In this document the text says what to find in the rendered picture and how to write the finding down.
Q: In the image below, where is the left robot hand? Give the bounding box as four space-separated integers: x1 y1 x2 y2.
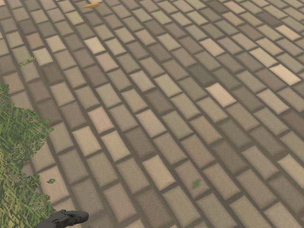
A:
34 209 89 228

